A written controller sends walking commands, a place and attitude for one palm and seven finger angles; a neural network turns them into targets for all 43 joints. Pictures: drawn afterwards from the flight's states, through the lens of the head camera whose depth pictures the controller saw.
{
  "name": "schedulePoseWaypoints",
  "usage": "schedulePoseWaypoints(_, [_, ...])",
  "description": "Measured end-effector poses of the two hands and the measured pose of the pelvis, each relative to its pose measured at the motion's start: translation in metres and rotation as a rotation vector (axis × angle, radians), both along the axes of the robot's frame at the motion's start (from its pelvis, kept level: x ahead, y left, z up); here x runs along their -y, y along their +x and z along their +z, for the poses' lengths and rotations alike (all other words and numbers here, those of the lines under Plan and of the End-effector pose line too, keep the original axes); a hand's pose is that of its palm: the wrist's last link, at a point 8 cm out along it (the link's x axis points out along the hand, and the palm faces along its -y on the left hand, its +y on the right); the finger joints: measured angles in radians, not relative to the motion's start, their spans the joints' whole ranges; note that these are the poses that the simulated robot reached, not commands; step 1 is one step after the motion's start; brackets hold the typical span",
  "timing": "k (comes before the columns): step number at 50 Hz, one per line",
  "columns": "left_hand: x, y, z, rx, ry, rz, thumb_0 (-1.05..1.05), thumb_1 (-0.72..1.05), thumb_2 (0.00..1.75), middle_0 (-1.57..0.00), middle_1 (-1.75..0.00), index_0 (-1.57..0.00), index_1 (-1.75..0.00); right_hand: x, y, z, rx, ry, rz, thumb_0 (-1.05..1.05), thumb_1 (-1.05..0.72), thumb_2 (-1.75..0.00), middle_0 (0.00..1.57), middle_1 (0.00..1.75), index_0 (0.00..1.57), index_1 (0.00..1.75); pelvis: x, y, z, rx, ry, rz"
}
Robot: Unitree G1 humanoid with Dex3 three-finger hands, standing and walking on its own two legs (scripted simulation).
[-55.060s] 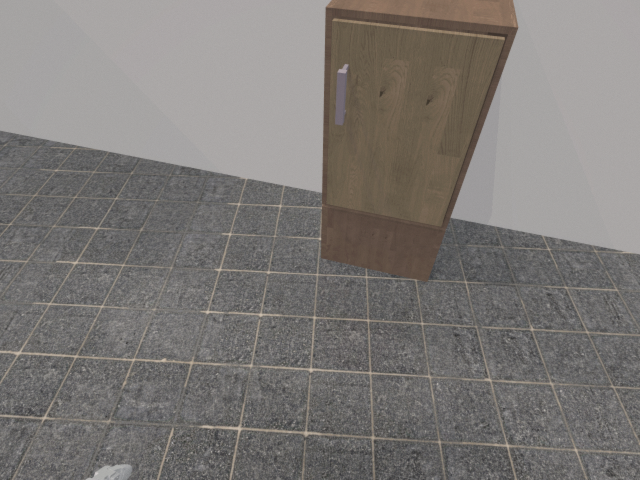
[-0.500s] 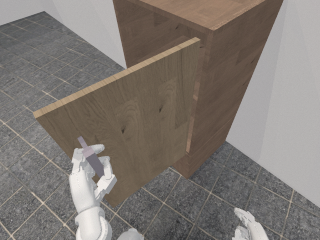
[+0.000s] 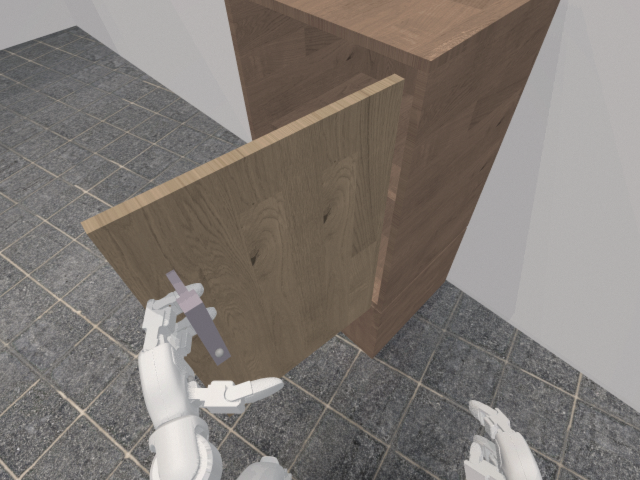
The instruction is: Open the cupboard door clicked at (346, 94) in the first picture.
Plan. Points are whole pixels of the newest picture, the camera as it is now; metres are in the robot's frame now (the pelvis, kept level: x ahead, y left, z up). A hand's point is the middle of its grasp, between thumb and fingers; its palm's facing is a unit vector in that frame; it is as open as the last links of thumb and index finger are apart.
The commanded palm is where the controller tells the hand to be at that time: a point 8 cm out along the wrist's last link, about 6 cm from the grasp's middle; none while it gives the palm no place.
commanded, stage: open thumb and fingers to let go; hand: left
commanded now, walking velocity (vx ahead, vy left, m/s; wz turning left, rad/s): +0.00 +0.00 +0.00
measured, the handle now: (198, 319) +0.30 +0.17 +0.05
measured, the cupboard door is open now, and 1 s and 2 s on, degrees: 84 86 86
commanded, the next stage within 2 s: slide the hand sideways off the handle in 0.20 s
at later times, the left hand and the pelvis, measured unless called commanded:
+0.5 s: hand (214, 383) +0.22 +0.13 +0.05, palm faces -0.04 -1.00 -0.04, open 16.3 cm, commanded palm +0.20 +0.17 +0.05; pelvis -0.01 +0.04 -0.01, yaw +0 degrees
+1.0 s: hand (189, 409) +0.19 +0.15 +0.06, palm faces -0.01 -1.00 +0.00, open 16.2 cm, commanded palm +0.16 +0.21 +0.05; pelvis -0.01 +0.05 -0.01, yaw -2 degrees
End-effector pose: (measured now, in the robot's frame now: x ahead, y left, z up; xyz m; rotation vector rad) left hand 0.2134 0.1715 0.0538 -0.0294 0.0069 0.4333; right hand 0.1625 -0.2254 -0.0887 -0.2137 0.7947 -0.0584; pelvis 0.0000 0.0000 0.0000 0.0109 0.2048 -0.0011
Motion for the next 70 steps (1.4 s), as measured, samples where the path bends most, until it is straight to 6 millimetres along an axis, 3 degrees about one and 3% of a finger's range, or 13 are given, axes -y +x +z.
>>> schedulePoseWaypoints(11, [0.006,0.003,0.000,0.004,-0.007,-0.044,-0.01,-0.49,0.31,-0.22,-0.64,-0.24,-0.65,-0.037,0.003,0.003,0.013,0.011,0.036,0.01,-0.91,-0.90,0.20,0.30,0.20,0.30,-0.023,-0.004,-0.003,-0.004,-0.023,-0.003])
schedulePoseWaypoints(17, [0.003,0.002,0.000,0.000,0.011,-0.064,-0.01,-0.50,0.30,-0.27,-0.58,-0.30,-0.54,-0.051,0.002,0.004,0.014,0.015,0.052,0.01,-0.91,-0.90,0.20,0.30,0.20,0.30,-0.031,-0.007,-0.004,0.002,-0.033,0.000])
schedulePoseWaypoints(24, [-0.013,-0.009,0.000,-0.002,0.088,-0.435,-0.02,-0.50,0.30,-0.19,-0.42,-0.13,-0.40,-0.053,-0.007,0.005,0.035,0.015,0.035,0.01,-0.91,-0.90,0.21,0.30,0.21,0.30,-0.040,-0.012,-0.006,0.014,-0.045,0.006])
schedulePoseWaypoints(27, [-0.013,-0.014,0.001,-0.006,0.025,-0.522,-0.02,-0.50,0.30,-0.17,-0.37,-0.11,-0.36,-0.052,-0.012,0.009,0.059,0.012,0.005,0.01,-0.91,-0.90,0.21,0.30,0.21,0.30,-0.045,-0.013,-0.005,0.022,-0.050,0.000])
schedulePoseWaypoints(31, [-0.012,-0.018,0.001,0.002,-0.040,-0.514,-0.02,-0.50,0.30,-0.14,-0.33,-0.12,-0.33,-0.052,-0.014,0.016,0.091,0.001,-0.016,0.01,-0.91,-0.90,0.20,0.30,0.20,0.30,-0.050,-0.014,-0.005,0.021,-0.050,-0.011])
schedulePoseWaypoints(45, [-0.026,-0.032,0.000,-0.025,0.017,-0.465,-0.02,-0.50,0.30,-0.16,-0.31,-0.17,-0.31,-0.060,-0.005,0.017,0.106,0.020,0.007,0.01,-0.91,-0.90,0.20,0.30,0.20,0.30,-0.050,-0.010,-0.012,0.001,-0.051,-0.021])
schedulePoseWaypoints(52, [-0.035,-0.044,0.001,-0.043,0.019,-0.436,-0.01,-0.50,0.30,-0.16,-0.31,-0.18,-0.31,-0.055,0.001,0.013,0.108,0.027,0.007,0.01,-0.91,-0.90,0.21,0.30,0.20,0.30,-0.043,-0.005,-0.014,-0.012,-0.047,-0.019])
schedulePoseWaypoints(70, [-0.069,-0.070,0.000,-0.079,0.057,-0.398,-0.02,-0.50,0.30,-0.16,-0.31,-0.18,-0.31,-0.017,0.012,0.004,0.115,-0.010,-0.063,0.01,-0.91,-0.90,0.20,0.30,0.20,0.30,-0.020,-0.003,-0.021,-0.026,-0.042,-0.009])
